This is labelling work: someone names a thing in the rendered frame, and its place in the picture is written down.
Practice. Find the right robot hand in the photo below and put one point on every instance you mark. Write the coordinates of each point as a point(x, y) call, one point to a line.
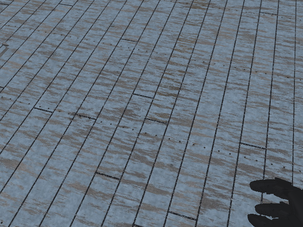
point(283, 214)

